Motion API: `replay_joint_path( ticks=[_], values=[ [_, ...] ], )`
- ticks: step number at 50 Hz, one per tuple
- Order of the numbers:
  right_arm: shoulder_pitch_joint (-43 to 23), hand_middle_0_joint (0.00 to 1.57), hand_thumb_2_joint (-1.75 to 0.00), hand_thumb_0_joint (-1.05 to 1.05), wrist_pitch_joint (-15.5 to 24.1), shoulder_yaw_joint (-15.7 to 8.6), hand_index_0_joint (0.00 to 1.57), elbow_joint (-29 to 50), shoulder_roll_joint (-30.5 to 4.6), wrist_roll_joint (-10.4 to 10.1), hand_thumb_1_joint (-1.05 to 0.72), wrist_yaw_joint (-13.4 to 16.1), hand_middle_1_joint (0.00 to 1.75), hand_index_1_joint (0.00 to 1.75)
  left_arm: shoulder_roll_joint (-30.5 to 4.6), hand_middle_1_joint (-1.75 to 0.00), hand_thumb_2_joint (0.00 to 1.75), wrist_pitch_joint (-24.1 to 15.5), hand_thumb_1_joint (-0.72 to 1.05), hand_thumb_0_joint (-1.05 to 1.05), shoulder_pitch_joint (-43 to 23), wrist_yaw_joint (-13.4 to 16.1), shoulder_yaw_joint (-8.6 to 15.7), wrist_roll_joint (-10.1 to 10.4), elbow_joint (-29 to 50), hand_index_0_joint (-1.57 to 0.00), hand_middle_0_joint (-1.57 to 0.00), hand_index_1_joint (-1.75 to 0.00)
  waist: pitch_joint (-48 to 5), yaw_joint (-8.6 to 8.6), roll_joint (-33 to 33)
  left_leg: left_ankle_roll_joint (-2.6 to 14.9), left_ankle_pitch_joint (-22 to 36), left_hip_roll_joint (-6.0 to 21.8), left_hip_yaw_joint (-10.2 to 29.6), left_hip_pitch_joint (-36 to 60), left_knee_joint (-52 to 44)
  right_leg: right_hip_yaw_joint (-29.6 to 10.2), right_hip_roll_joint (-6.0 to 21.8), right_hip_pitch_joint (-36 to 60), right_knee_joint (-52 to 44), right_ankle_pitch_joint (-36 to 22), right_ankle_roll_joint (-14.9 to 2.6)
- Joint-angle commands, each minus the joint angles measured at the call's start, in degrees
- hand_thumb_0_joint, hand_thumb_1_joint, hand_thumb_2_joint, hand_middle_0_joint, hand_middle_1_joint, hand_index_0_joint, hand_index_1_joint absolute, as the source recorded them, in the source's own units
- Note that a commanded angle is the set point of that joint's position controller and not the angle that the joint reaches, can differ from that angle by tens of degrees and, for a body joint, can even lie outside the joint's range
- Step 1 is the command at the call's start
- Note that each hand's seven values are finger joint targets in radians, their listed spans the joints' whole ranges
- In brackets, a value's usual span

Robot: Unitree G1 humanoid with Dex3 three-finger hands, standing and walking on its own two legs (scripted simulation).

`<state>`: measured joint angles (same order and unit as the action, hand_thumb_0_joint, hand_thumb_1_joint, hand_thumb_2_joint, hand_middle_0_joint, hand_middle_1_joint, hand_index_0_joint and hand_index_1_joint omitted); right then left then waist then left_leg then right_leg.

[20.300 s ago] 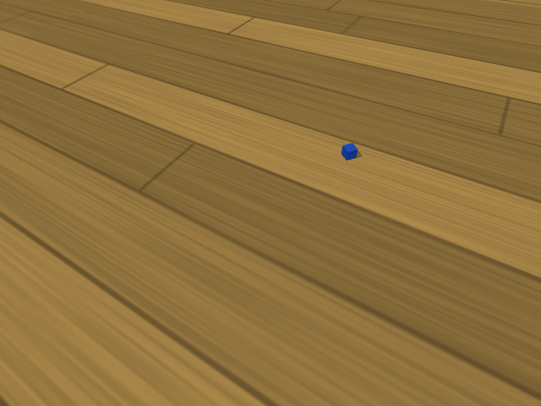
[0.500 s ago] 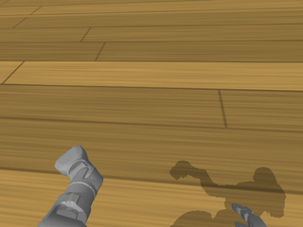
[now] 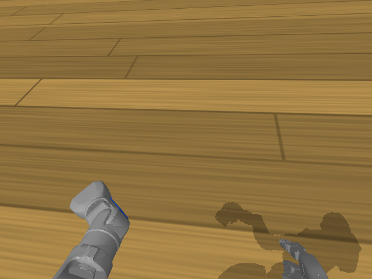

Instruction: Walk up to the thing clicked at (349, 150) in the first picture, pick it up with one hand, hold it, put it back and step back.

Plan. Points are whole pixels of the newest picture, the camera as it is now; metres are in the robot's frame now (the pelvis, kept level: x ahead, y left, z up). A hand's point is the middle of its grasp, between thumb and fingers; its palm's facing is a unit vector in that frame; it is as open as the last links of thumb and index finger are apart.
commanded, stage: hold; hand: left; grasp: from above
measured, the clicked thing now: (108, 215) +0.31 +0.23 -0.08
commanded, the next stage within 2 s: crouch in 0.48 s
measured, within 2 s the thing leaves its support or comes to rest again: neither
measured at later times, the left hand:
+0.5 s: hand (107, 214) +0.29 +0.22 -0.04, palm faces -0.28 -0.33 -0.90, open 8.8 cm
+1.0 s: hand (114, 229) +0.29 +0.23 -0.12, palm faces -0.39 -0.29 -0.88, open 8.8 cm
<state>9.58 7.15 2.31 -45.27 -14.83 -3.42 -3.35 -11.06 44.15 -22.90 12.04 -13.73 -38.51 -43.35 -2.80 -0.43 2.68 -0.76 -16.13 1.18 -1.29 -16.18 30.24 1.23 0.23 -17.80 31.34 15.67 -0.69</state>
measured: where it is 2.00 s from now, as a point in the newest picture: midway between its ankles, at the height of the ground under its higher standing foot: outside the picture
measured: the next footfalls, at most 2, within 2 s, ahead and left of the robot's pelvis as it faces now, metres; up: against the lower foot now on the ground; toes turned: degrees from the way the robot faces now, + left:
none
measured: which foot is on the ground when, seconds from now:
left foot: down 0.00-1.00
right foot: down 0.00-1.00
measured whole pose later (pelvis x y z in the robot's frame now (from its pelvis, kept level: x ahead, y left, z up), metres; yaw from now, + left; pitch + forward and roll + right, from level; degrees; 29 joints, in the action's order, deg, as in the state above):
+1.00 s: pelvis +0.00 +0.00 -0.02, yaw +0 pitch +9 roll +0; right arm 11.5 9.8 0.4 -47.0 -13.9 -1.3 -4.8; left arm -8.7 37.6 -28.3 22.0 -10.3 -40.9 -61.8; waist -3.1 2.1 -0.7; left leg -0.6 -19.8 1.5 -0.8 -28.8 39.9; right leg 1.5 0.1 -29.5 39.2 18.4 -0.5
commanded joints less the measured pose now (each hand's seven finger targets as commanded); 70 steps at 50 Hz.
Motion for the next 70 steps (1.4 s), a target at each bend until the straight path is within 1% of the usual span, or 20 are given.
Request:
replay_joint_path(
  ticks=[1,9,10,13,17,18,22,25,27,30,32,39,45,51,55,56,59,63,65,70],
  values=[
    [-7.04,0.2,-0.9,0.0,2.88,-1.8,0.2,7.84,-6.33,0.03,-0.91,0.52,0.3,0.3,-10.13,-0.41,0.44,0.39,0.57,0.0,-23.62,2.08,1.6,-3.63,12.84,-1.0,-1.02,-0.42,-14.59,-0.19,-2.66,1.82,12.96,-2.2,-0.3,3.78,-3.38,-0.62,-1.06,7.0,-4.27,-12.95,0.45],
    [-8.27,0.2,-0.9,0.0,3.21,-1.28,0.2,8.36,-5.82,-0.03,-0.91,0.41,0.3,0.3,-8.45,-0.42,0.43,2.51,0.63,0.0,-21.34,1.05,0.34,-3.34,13.84,-1.04,-1.05,-0.43,-13.69,-0.4,-4.26,2.2,11.88,-2.6,-0.33,3.21,-3.19,-0.94,-0.61,7.33,-5.07,-12.33,0.86],
    [-8.06,0.2,-0.9,0.0,3.2,-1.52,0.2,8.52,-6.06,-0.11,-0.91,0.49,0.3,0.3,-10.63,-0.43,0.44,2.42,0.64,0.0,-23.31,1.17,1.48,-3.54,15.54,-1.05,-1.06,-0.44,-15.11,-0.87,-2.65,2.07,12.32,-2.64,-0.56,4.13,-3.25,-1.05,-0.55,7.5,-4.8,-12.62,0.75],
    [-8.41,0.2,-0.9,0.0,3.24,-1.31,0.2,8.42,-5.82,-0.08,-0.91,0.34,0.3,0.3,-8.67,-0.42,0.45,2.98,0.62,0.0,-21.42,1.16,0.41,-4.03,13.72,-1.04,-1.05,-0.44,-13.56,-0.23,-2.72,1.79,12.6,-2.32,-0.2,4.08,-3.46,-0.84,-0.84,6.6,-4.62,-12.2,0.43],
    [-8.53,0.2,-0.9,0.0,3.44,-1.36,0.2,8.43,-5.63,0.03,-0.91,0.23,0.3,0.3,-8.6,-0.44,0.46,2.8,0.67,0.0,-23.13,1.66,0.23,-4.46,16.37,-1.07,-1.08,-0.45,-16.33,-0.8,-1.74,1.64,15.02,-2.39,-0.2,4.99,-2.85,-0.72,-0.87,8.2,-3.9,-14.88,0.45],
    [-8.1,0.2,-0.9,0.0,3.42,-1.46,0.2,7.86,-5.93,0.0,-0.91,0.11,0.3,0.3,-8.27,-0.43,0.46,3.15,0.66,0.0,-22.22,1.72,0.32,-4.84,12.76,-1.07,-1.08,-0.44,-15.95,0.12,-3.09,1.75,15.49,-2.28,-0.13,4.66,-2.44,-0.92,-0.89,7.83,-3.55,-15.65,0.56],
    [-7.97,0.2,-0.9,0.0,3.74,-1.46,0.2,7.39,-5.83,0.09,-0.91,-0.01,0.3,0.3,-8.46,-0.45,0.52,3.21,0.69,0.0,-22.13,2.31,0.42,-4.76,10.86,-1.09,-1.11,-0.47,-14.15,-0.02,-2.79,1.55,14.69,-2.14,-0.07,3.41,-2.62,-0.59,-1.05,7.36,-3.52,-14.64,0.37],
    [-7.81,0.2,-0.9,0.0,3.8,-1.73,0.2,7.53,-6.0,0.15,-0.91,-0.09,0.3,0.3,-9.09,-0.47,0.5,3.0,0.74,0.0,-24.67,2.45,0.93,-4.05,13.6,-1.12,-1.13,-0.48,-16.46,-0.58,-1.12,1.39,16.29,-2.04,-0.02,4.51,-2.61,-0.54,-1.17,7.65,-3.21,-15.75,0.11],
    [-7.68,0.2,-0.9,0.0,3.89,-1.55,0.2,7.4,-6.01,0.22,-0.91,-0.31,0.3,0.3,-6.2,-0.45,0.49,3.51,0.69,0.0,-22.22,2.27,-0.16,-3.33,10.05,-1.09,-1.11,-0.47,-14.58,0.4,-4.27,1.76,15.24,-2.06,0.12,3.73,-2.47,-0.52,-1.04,7.32,-3.68,-15.27,0.32],
    [-7.1,0.2,-0.88,0.0,4.03,-1.79,0.2,7.25,-6.17,0.29,-0.83,-0.28,0.3,0.3,-7.61,-0.47,0.54,2.98,0.59,0.0,-22.43,2.68,0.44,-3.63,9.81,-0.99,-1.0,-0.46,-15.1,-0.28,-3.8,1.66,15.43,-2.16,0.0,3.3,-2.47,-0.26,-1.05,8.02,-3.46,-15.39,0.26],
    [-6.41,0.2,-0.89,0.0,3.94,-2.1,0.2,6.91,-6.19,0.42,-0.86,-0.47,0.3,0.3,-6.82,-0.43,0.45,2.6,0.69,0.0,-21.46,2.92,0.24,-3.7,8.99,-1.09,-1.08,-0.41,-15.06,-0.18,-2.69,1.51,16.42,-2.27,-0.21,2.95,-1.92,-0.38,-0.85,7.81,-3.02,-16.45,0.14],
    [-3.17,0.2,-0.89,0.0,4.19,-2.57,0.2,5.91,-6.48,0.81,-0.87,-0.59,0.3,0.3,-5.77,-0.42,0.45,-0.75,0.68,0.0,-21.29,6.38,0.79,-4.14,2.59,-1.1,-1.08,-0.41,-12.66,1.39,-4.99,1.45,13.53,-2.09,-0.29,0.35,-1.18,-0.41,-0.82,4.47,-2.7,-14.03,0.18],
    [2.0,0.2,-0.89,0.0,4.14,-3.96,0.2,3.11,-7.01,1.49,-0.87,-0.8,0.3,0.3,-6.18,-0.47,0.42,-5.2,0.63,0.0,-26.24,10.82,3.01,-4.85,-6.26,-1.04,-1.0,-0.44,-14.05,3.24,-3.45,0.94,13.56,-1.48,-0.53,-3.8,3.19,-0.78,-1.09,-0.75,1.24,-13.98,-0.44],
    [4.75,0.2,-0.89,0.0,4.71,-5.87,0.2,1.36,-7.69,3.6,-0.87,-1.49,0.3,0.3,-6.46,-0.47,0.39,-10.77,0.59,0.0,-31.79,18.51,7.26,-6.89,-17.72,-1.01,-0.98,-0.43,-19.56,4.81,-2.31,-0.08,13.02,-0.79,-0.93,-19.2,19.4,-1.08,-1.22,-15.47,16.78,-14.14,-0.95],
    [4.86,0.2,-0.89,0.0,4.83,-6.46,0.2,0.74,-7.45,5.55,-0.87,-2.91,0.3,0.3,-5.6,-0.4,0.36,-13.05,0.56,0.0,-36.23,24.05,10.73,-5.06,-25.6,-1.01,-0.98,-0.37,-25.6,5.82,-0.58,-0.83,8.48,-0.76,-0.61,-30.43,29.69,-0.87,-1.68,-27.42,27.12,-9.9,-1.54],
    [4.55,0.2,-0.89,0.0,4.76,-6.48,0.2,0.99,-7.68,5.68,-0.87,-3.15,0.3,0.3,-7.51,-0.39,0.39,-13.29,0.57,0.0,-37.07,25.12,12.38,-4.23,-27.29,-1.02,-1.0,-0.37,-26.66,5.23,0.39,-0.98,7.22,-0.75,-0.42,-32.9,31.78,-0.67,-1.81,-29.95,29.3,-8.49,-1.62],
    [4.12,0.2,-0.89,0.0,4.85,-6.33,0.2,0.46,-8.59,6.24,-0.87,-3.63,0.3,0.3,-10.57,-0.37,0.45,-14.62,0.61,0.0,-43.22,26.72,14.63,-2.28,-30.25,-1.07,-1.07,-0.37,-29.97,6.85,1.69,-0.61,0.65,-0.98,0.58,-41.23,37.62,0.08,-2.11,-38.08,34.52,-2.34,-1.83],
    [3.42,0.2,-0.89,0.0,4.89,-5.71,0.2,-0.19,-9.56,6.39,-0.87,-3.91,0.3,0.3,-15.69,-0.4,0.51,-16.86,0.71,0.0,-49.74,27.78,16.58,-2.59,-30.17,-1.14,-1.14,-0.4,-39.11,8.43,5.18,-0.42,-4.69,-1.03,1.22,-48.12,44.89,0.2,-2.21,-45.85,41.23,3.17,-1.68],
    [4.21,0.2,-0.89,0.0,4.65,-5.73,0.2,-1.28,-10.08,6.44,-0.87,-3.82,0.3,0.3,-17.25,-0.38,0.49,-17.29,0.73,0.0,-53.51,28.12,17.5,-2.39,-29.45,-1.16,-1.16,-0.38,-45.12,9.75,6.03,-0.5,-3.49,-0.66,1.16,-49.1,48.24,0.6,-1.97,-46.0,44.52,1.27,-1.4],
    [5.45,0.2,-0.89,0.0,4.76,-5.25,0.2,-3.91,-10.09,7.41,-0.88,-3.63,0.3,0.3,-22.33,-0.4,0.47,-17.99,0.71,0.0,-56.91,27.66,20.23,-2.72,-33.33,-1.14,-1.14,-0.39,-46.51,11.64,6.98,0.02,-9.75,-0.16,1.48,-58.15,55.05,1.32,-2.24,-54.15,50.05,7.62,-1.02]
  ],
)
